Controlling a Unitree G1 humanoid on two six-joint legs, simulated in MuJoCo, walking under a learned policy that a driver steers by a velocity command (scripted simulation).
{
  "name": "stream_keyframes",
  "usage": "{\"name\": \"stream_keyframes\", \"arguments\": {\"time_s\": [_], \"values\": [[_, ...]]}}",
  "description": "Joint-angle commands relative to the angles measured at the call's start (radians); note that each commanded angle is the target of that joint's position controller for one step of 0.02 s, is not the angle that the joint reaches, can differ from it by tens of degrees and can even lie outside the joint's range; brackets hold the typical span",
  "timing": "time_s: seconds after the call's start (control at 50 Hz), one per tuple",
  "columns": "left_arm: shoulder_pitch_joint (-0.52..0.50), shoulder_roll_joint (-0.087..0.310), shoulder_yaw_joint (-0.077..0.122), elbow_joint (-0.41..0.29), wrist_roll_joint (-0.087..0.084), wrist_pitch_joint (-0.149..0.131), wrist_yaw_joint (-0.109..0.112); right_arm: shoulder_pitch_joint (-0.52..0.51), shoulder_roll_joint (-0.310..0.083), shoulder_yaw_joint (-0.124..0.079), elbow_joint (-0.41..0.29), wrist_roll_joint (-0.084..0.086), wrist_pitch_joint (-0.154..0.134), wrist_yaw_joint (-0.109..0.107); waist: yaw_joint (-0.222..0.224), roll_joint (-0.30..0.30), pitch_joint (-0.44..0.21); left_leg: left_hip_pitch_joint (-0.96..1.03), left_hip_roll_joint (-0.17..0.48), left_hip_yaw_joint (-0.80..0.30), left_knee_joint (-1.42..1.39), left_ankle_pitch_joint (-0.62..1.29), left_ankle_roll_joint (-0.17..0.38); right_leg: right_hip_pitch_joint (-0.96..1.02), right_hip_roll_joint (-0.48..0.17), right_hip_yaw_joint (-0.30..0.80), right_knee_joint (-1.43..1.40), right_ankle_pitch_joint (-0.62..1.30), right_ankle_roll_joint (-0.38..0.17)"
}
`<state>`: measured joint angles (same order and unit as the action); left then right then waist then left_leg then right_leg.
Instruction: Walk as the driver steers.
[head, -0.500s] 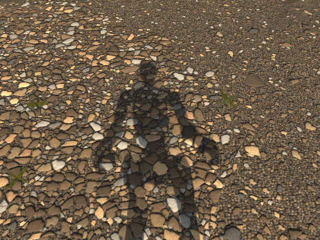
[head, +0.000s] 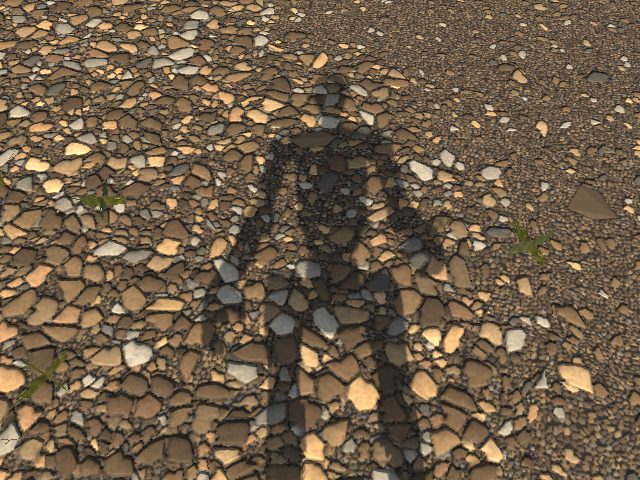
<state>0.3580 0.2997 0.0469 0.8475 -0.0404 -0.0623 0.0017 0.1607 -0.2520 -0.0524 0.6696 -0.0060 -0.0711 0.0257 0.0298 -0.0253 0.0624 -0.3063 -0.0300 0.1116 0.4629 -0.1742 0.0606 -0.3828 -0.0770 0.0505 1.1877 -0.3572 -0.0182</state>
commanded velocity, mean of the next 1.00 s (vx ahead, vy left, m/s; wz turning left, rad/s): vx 0.44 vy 0.00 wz -0.36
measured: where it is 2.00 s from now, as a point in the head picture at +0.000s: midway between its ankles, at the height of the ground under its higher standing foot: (412, 424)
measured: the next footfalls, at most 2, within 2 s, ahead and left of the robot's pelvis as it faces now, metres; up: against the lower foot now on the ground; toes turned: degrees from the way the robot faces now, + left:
right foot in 0.38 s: +0.37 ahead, -0.17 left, +0.00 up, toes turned -15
left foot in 0.86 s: +0.70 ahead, -0.08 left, +0.00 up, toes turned -26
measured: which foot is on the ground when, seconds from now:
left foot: down 0.00-0.40, up 0.42-0.84, down 0.86-1.00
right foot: up 0.00-0.36, down 0.38-0.88, up 0.90-1.00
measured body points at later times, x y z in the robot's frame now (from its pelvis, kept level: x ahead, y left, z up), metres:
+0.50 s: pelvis +0.27 -0.08 -0.01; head +0.32 -0.10 +0.44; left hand +0.49 +0.14 -0.11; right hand +0.30 -0.38 -0.13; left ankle +0.18 +0.10 -0.63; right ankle +0.33 -0.16 -0.73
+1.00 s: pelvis +0.54 -0.11 -0.01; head +0.58 -0.12 +0.44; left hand +0.75 +0.11 -0.12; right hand +0.60 -0.41 -0.10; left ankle +0.67 -0.07 -0.74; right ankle +0.38 -0.18 -0.65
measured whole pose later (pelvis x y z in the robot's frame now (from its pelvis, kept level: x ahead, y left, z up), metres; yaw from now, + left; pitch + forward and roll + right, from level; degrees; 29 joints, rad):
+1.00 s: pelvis +0.54 -0.11 -0.01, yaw -23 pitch +1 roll +0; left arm 0.26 0.30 0.04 0.72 0.00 -0.02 0.02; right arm 0.13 -0.27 -0.03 0.73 0.00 -0.08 0.04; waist 0.01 -0.02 0.06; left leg -0.42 -0.07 -0.02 0.49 -0.09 0.05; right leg -0.36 0.05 0.09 1.17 -0.51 0.04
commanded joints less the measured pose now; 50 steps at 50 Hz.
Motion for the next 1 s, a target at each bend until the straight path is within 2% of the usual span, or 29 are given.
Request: {"name": "stream_keyframes", "arguments": {"time_s": [0.02,0.08,0.16,0.22,0.28,0.3,0.34,0.36,0.38,0.4,0.42,0.44,0.46,0.48,0.5,0.52,0.6,0.7,0.74,0.8,0.84,0.86,0.88,0.9,0.92,0.94,0.96,0.98,1.0], "values": [[0.044,0.055,0.023,-0.056,0.003,0.016,0.006,0.041,-0.078,-0.035,-0.009,-0.004,-0.041,0.001,-0.012,0.097,-0.078,0.16,0.283,-0.24,-0.318,0.113,0.168,-0.156,-0.076,0.051,0.02,0.094,0.019],[-0.016,0.047,0.025,-0.083,0.008,0.037,0.012,0.03,-0.099,-0.045,0.029,-0.01,-0.059,-0.003,-0.001,0.089,-0.002,0.107,0.274,-0.123,-0.362,0.173,0.151,-0.234,-0.084,0.071,-0.059,0.171,0.041],[-0.138,0.032,0.014,-0.125,0.015,0.019,-0.01,0.048,-0.135,-0.052,0.055,-0.01,-0.054,-0.019,-0.036,0.071,0.023,0.152,0.238,0.006,-0.364,0.225,0.123,-0.257,-0.068,0.033,-0.322,0.393,0.038],[-0.257,0.016,0.001,-0.173,0.018,0.013,-0.034,0.105,-0.173,-0.063,0.08,0.003,-0.04,-0.028,-0.087,0.043,0.051,0.235,0.275,0.044,-0.357,0.246,0.119,-0.278,-0.055,-0.027,-0.457,0.428,0.017],[-0.326,0.031,0.003,-0.223,0.018,0.014,-0.053,0.145,-0.197,-0.072,0.102,0.022,-0.014,-0.031,-0.102,0.049,0.059,0.37,0.314,0.065,-0.297,0.32,0.101,-0.327,-0.039,-0.06,-0.53,0.344,-0.02],[-0.33,0.039,0.007,-0.236,0.018,0.015,-0.059,0.143,-0.207,-0.075,0.104,0.026,-0.004,-0.033,-0.092,0.058,0.048,0.4,0.321,0.076,-0.26,0.408,0.091,-0.312,-0.022,-0.08,-0.545,0.301,-0.036],[-0.272,0.077,0.027,-0.245,0.018,0.024,-0.062,0.124,-0.24,-0.082,0.097,0.032,0.012,-0.039,-0.04,0.097,-0.027,0.436,0.318,0.1,-0.109,0.749,0.065,-0.188,0.05,-0.142,-0.543,0.196,-0.077],[-0.169,0.112,0.049,-0.227,0.015,0.029,-0.06,0.112,-0.248,-0.083,0.092,0.037,0.022,-0.041,0.022,0.105,-0.092,0.42,0.304,0.114,0.047,0.863,0.049,-0.053,0.097,-0.166,-0.55,0.162,-0.105],[-0.005,0.167,0.082,-0.188,0.013,0.034,-0.047,0.099,-0.234,-0.074,0.086,0.041,0.025,-0.044,0.114,0.086,-0.179,0.317,0.264,0.139,0.273,0.819,0.013,0.194,0.142,-0.161,-0.612,0.215,-0.144],[0.113,0.262,0.112,-0.164,0.009,0.048,-0.025,0.137,-0.166,-0.047,0.066,0.011,0.015,-0.045,0.133,-0.073,-0.267,0.053,0.202,0.137,0.596,0.354,-0.038,0.488,-0.01,0.097,-0.626,0.26,-0.206],[0.043,0.329,0.116,-0.2,0.01,0.034,-0.028,0.197,-0.062,-0.012,0.01,0.0,-0.015,-0.034,0.018,-0.273,-0.39,-0.35,-0.029,-0.032,0.943,-0.41,-0.096,0.764,-0.233,0.706,-0.797,0.034,-0.42],[0.053,0.231,0.087,-0.222,0.019,0.016,-0.04,0.092,-0.165,-0.028,0.003,0.03,-0.051,-0.02,0.095,-0.106,-0.431,-0.451,0.013,-0.226,0.983,-0.391,-0.069,0.778,-0.256,0.77,-0.906,-0.032,-0.389],[0.028,0.184,0.074,-0.213,0.026,0.003,-0.041,0.018,-0.181,-0.031,-0.024,0.058,-0.066,-0.015,0.088,-0.065,-0.288,-0.498,0.051,-0.215,0.939,-0.31,-0.045,0.67,-0.228,0.624,-0.911,0.018,-0.344],[-0.034,0.161,0.066,-0.214,0.022,-0.006,-0.042,0.012,-0.164,-0.026,-0.022,0.043,-0.072,-0.023,0.033,0.032,-0.18,-0.467,0.098,-0.209,0.839,-0.234,-0.039,0.511,-0.182,0.499,-0.905,0.148,-0.309],[-0.09,0.125,0.056,-0.223,0.024,-0.009,-0.037,0.016,-0.174,-0.032,-0.011,0.014,-0.068,-0.03,-0.002,0.033,-0.144,-0.403,0.131,-0.21,0.75,-0.19,-0.046,0.402,-0.146,0.409,-0.907,0.265,-0.29],[-0.119,0.114,0.05,-0.241,0.036,-0.01,-0.031,0.035,-0.177,-0.036,-0.008,0.006,-0.058,-0.028,-0.028,0.005,-0.127,-0.34,0.145,-0.213,0.719,-0.158,-0.054,0.325,-0.12,0.365,-0.925,0.344,-0.286],[-0.103,0.147,0.058,-0.23,0.028,-0.013,-0.007,0.013,-0.133,-0.024,-0.016,-0.011,-0.023,-0.029,-0.041,0.003,-0.089,-0.308,0.129,-0.172,0.542,-0.062,-0.12,0.194,-0.072,0.249,-0.962,0.502,-0.286],[-0.049,0.161,0.062,-0.204,0.02,0.004,0.013,-0.164,-0.095,-0.002,-0.053,0.001,-0.03,-0.016,0.03,-0.053,-0.058,-0.224,0.06,-0.15,0.164,0.24,-0.144,0.141,-0.004,0.184,-0.944,0.334,-0.208],[-0.01,0.157,0.06,-0.183,0.019,0.005,0.013,-0.2,-0.105,-0.002,-0.058,0.01,-0.04,-0.004,0.054,-0.063,-0.055,-0.196,0.054,-0.156,0.106,0.292,-0.132,0.17,-0.033,0.213,-0.928,0.289,-0.201],[0.011,0.135,0.052,-0.153,0.029,0.014,0.019,-0.188,-0.132,-0.013,-0.054,-0.004,-0.056,0.011,0.05,-0.085,-0.054,-0.206,0.047,-0.153,0.033,0.264,-0.078,0.299,-0.075,0.232,-0.825,0.459,-0.169],[-0.023,0.132,0.049,-0.151,0.036,0.02,0.02,-0.109,-0.148,-0.024,-0.03,-0.009,-0.063,0.013,0.003,-0.1,-0.086,-0.122,0.026,-0.124,-0.008,0.24,-0.029,0.342,-0.069,0.214,-0.722,0.637,-0.132],[-0.037,0.12,0.044,-0.157,0.037,0.02,0.02,-0.029,-0.166,-0.033,-0.005,-0.017,-0.067,0.011,-0.04,-0.085,-0.136,0.0,0.019,-0.105,-0.041,0.334,-0.001,0.336,-0.023,0.177,-0.614,0.739,-0.102],[-0.029,0.087,0.03,-0.177,0.055,0.019,0.023,0.074,-0.211,-0.039,0.008,-0.027,-0.071,0.009,-0.072,-0.001,-0.262,0.225,0.14,-0.236,0.018,0.654,0.053,0.247,0.038,0.132,-0.403,0.574,-0.058],[0.132,0.035,0.011,-0.162,0.055,0.014,0.019,0.12,-0.257,-0.044,0.021,-0.037,-0.059,0.01,-0.019,0.254,-0.398,0.553,0.373,-0.563,0.047,0.9,0.251,-0.044,0.164,0.066,-0.044,-0.057,0.033],[0.18,0.092,0.015,-0.145,0.05,0.014,0.013,0.146,-0.2,-0.034,0.037,0.002,-0.044,0.019,-0.025,0.272,-0.461,0.588,0.418,-0.751,-0.028,0.737,0.311,-0.14,0.161,0.099,0.072,-0.288,0.063],[0.073,0.151,0.031,-0.159,0.036,0.023,0.013,0.083,-0.179,-0.028,0.015,0.024,-0.031,0.019,-0.05,0.172,-0.342,0.497,0.371,-0.686,-0.053,0.541,0.268,-0.201,0.115,0.106,0.129,-0.245,0.075],[-0.03,0.154,0.032,-0.183,0.039,0.031,0.019,0.035,-0.166,-0.023,0.001,0.021,-0.018,0.016,-0.059,0.089,-0.263,0.395,0.323,-0.608,-0.073,0.44,0.226,-0.226,0.091,0.078,0.114,-0.197,0.079],[-0.095,0.15,0.035,-0.204,0.046,0.04,0.025,0.004,-0.166,-0.02,-0.006,0.018,-0.007,0.012,-0.054,0.051,-0.182,0.28,0.291,-0.554,-0.098,0.419,0.209,-0.235,0.076,0.062,0.065,-0.164,0.08],[-0.114,0.14,0.037,-0.218,0.051,0.049,0.031,-0.002,-0.179,-0.025,-0.006,0.012,0.0,0.005,-0.037,0.068,-0.158,0.199,0.261,-0.525,-0.119,0.402,0.193,-0.195,0.06,0.06,0.003,-0.129,0.077]]}}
